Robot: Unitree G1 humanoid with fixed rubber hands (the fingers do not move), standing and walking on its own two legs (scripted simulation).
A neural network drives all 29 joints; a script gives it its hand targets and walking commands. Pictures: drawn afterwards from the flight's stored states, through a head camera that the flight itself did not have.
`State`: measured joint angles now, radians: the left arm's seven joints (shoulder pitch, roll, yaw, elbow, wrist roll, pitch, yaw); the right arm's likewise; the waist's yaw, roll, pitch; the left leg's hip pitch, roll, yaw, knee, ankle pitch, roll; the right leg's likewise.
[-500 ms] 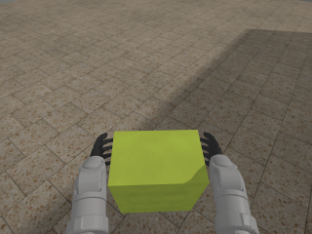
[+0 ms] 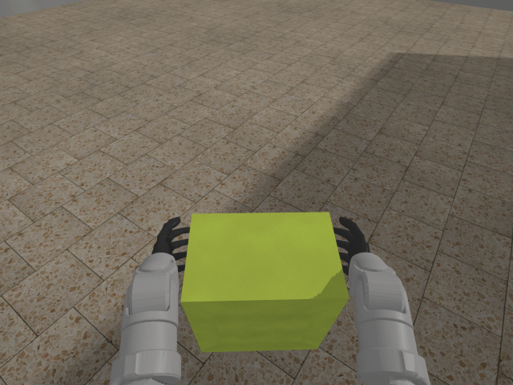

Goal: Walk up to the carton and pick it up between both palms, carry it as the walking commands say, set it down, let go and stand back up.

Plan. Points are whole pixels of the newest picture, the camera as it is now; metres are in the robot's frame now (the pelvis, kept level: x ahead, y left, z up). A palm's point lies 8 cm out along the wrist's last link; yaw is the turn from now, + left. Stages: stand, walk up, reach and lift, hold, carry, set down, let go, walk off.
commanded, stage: reach and lift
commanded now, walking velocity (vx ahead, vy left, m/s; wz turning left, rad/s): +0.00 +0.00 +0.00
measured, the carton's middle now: (260, 287) +0.30 +0.01 -0.03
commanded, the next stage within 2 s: hold in 0.70 s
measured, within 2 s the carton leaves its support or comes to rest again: neither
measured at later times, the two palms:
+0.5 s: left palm (165, 262) +0.30 +0.16 +0.05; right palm (360, 266) +0.29 -0.15 +0.05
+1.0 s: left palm (164, 272) +0.28 +0.16 +0.05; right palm (363, 274) +0.28 -0.15 +0.05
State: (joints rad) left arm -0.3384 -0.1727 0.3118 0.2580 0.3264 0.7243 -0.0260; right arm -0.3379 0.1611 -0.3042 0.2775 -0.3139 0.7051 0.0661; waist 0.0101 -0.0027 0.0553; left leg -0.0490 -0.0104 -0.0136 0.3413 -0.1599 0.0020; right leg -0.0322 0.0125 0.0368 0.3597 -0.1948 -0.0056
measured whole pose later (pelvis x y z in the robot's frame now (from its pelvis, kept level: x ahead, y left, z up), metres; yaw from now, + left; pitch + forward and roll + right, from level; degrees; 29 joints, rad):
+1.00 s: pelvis +0.00 +0.00 +0.00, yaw +0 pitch -9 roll +0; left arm -0.23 -0.15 0.22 0.19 0.28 0.76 -0.01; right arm -0.24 0.15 -0.22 0.18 -0.28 0.76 0.04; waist -0.02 -0.01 0.04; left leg -0.03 -0.02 -0.02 0.35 -0.17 0.01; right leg 0.00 0.01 0.04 0.35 -0.20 0.00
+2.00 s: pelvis +0.30 -0.01 -0.02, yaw +4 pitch +4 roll -1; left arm 0.05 -0.13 0.06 -0.53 0.04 1.22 0.14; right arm 0.04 0.13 -0.10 -0.56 -0.02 1.25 -0.11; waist 0.01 0.02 -0.16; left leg -0.38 0.08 0.03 1.23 -0.31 0.02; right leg -0.37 -0.05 -0.28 0.53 -0.23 -0.06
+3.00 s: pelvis +1.15 +0.05 -0.02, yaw +6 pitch +3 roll +0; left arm 0.01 -0.13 0.08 -0.52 0.04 1.20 0.11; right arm 0.00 0.13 -0.08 -0.56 -0.05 1.23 -0.11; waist 0.01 0.03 -0.07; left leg -0.32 0.11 0.00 1.28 -0.30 0.02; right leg -0.42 -0.08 -0.27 0.56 -0.19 -0.08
